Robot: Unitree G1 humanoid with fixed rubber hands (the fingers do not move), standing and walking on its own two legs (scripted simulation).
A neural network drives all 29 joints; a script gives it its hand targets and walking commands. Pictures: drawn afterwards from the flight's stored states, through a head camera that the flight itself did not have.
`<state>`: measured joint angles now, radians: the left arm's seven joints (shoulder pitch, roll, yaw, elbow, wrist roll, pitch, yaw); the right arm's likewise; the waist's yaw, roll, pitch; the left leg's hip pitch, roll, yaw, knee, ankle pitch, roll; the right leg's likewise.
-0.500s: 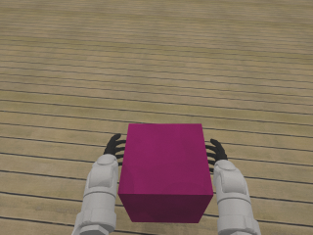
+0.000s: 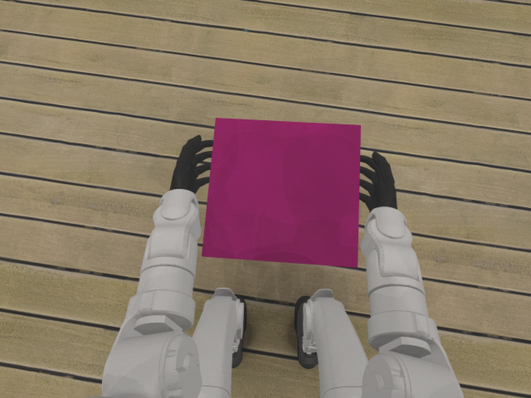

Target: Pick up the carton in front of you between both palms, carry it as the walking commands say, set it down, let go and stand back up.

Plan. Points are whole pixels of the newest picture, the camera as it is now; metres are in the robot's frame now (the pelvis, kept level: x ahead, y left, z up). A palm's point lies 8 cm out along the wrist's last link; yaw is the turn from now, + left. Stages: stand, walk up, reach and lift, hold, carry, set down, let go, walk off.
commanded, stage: set down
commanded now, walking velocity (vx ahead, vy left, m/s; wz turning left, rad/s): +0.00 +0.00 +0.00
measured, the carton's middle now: (282, 202) +0.40 -0.01 -0.16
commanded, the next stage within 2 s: none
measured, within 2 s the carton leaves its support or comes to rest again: rests again in 1.58 s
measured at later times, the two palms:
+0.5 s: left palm (210, 189) +0.44 +0.13 -0.21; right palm (360, 198) +0.43 -0.17 -0.22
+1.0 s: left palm (226, 197) +0.47 +0.12 -0.37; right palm (346, 200) +0.46 -0.18 -0.38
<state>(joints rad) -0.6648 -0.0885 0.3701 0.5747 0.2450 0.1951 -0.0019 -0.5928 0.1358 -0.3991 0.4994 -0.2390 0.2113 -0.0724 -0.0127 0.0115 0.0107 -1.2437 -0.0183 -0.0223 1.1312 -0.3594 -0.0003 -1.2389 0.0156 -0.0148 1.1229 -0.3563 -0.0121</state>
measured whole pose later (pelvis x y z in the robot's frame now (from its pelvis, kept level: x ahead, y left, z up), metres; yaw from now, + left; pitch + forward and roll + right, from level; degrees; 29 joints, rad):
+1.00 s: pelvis -0.03 +0.00 -0.24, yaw +1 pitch +45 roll +1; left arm -1.11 0.02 0.39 0.75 0.11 0.21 0.14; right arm -1.13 -0.15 -0.34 0.82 -0.09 0.23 -0.07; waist -0.03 0.03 0.02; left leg -2.23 -0.04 0.00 1.97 -0.52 -0.02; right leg -2.25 0.02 0.00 1.98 -0.52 -0.01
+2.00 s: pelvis -0.04 +0.01 -0.31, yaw +1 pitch +35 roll +1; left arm -1.37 0.17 0.35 1.10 0.02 0.11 0.10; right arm -1.37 -0.28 -0.21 1.15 -0.01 0.12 -0.03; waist -0.02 0.07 0.27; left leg -2.29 -0.10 0.00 2.20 -0.53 -0.03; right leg -2.29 0.02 0.01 2.21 -0.53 0.01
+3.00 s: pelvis -0.02 +0.00 -0.21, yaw +0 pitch +44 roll +2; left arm -1.09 0.20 0.22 0.86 -0.09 0.10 0.14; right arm -1.12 -0.35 -0.20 0.95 0.11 0.08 -0.02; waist -0.01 0.01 0.01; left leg -2.11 -0.07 -0.01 1.90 -0.56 -0.03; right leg -2.13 0.04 0.03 1.91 -0.54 0.00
